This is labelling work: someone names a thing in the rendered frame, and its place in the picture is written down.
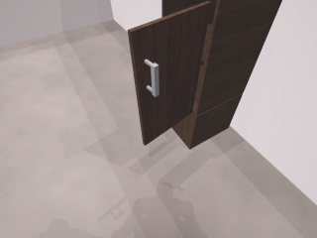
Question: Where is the handle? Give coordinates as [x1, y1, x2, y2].
[144, 59, 159, 97]

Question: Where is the cupboard door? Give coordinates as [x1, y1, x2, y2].
[128, 1, 212, 145]

